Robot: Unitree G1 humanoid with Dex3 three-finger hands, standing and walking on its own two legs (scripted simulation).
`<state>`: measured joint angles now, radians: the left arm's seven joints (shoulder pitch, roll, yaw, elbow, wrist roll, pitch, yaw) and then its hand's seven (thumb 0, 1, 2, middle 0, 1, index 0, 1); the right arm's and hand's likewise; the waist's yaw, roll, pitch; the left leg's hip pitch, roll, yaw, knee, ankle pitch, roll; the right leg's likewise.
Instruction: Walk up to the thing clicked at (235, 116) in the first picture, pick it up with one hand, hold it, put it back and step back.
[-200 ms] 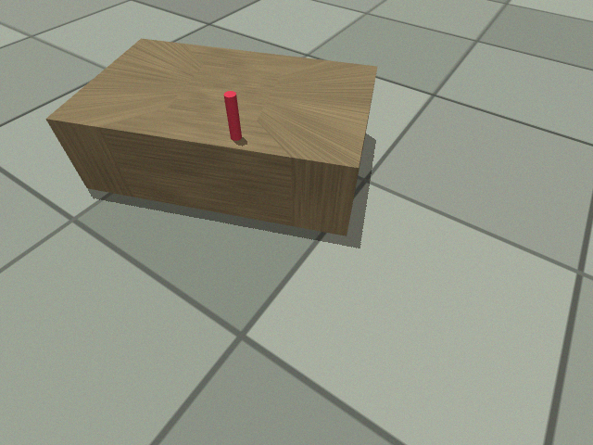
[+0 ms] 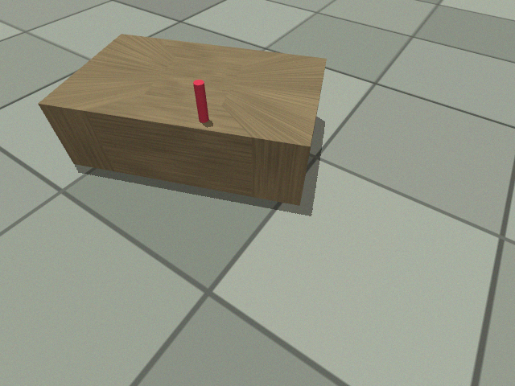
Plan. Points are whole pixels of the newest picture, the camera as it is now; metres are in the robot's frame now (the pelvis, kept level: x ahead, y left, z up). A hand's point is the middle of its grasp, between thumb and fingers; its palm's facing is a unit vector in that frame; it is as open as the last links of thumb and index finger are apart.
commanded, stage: stand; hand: left
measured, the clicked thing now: (201, 102) +1.22 +0.24 -0.30
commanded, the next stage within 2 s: walk up in 0.92 s
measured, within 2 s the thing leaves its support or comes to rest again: neither
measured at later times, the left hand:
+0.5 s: hand out of the picture +0.08 +0.25 -0.16, palm faces -0.01 -0.94 -0.34, open 7.4 cm
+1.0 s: hand out of the picture +0.07 +0.26 -0.15, palm faces -0.02 -0.94 -0.34, open 7.4 cm
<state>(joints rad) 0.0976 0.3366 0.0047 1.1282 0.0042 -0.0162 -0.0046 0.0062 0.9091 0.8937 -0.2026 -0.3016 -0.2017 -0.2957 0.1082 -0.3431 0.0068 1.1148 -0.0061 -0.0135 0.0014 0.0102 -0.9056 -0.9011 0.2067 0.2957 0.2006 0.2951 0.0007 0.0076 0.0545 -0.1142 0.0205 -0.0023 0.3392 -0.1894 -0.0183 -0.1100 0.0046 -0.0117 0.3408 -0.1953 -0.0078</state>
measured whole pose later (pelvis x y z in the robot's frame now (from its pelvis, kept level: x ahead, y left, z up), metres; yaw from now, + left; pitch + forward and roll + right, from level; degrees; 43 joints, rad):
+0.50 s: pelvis +0.00 +0.00 +0.00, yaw +0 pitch -2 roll +0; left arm 0.11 0.34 0.01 1.13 0.00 -0.01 -0.01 0.01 0.91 0.89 -0.20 -0.30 -0.20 -0.30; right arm 0.12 -0.34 0.01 1.12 -0.01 -0.01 0.00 0.01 -0.91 -0.90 0.21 0.30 0.20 0.30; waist 0.00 0.01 0.05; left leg -0.10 0.01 0.00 0.32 -0.18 -0.01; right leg -0.10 0.00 -0.01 0.33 -0.19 0.00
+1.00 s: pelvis +0.01 +0.01 +0.00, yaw -1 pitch -2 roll +0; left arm 0.18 0.35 0.04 1.07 0.02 -0.04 -0.03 0.01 0.91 0.89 -0.20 -0.30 -0.20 -0.30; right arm 0.15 -0.37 -0.04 1.05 -0.03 -0.01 0.04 0.01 -0.90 -0.90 0.21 0.30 0.20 0.30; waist 0.00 0.02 0.03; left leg -0.17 0.02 0.01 0.51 -0.39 0.03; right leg -0.15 0.00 0.01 0.42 -0.27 -0.02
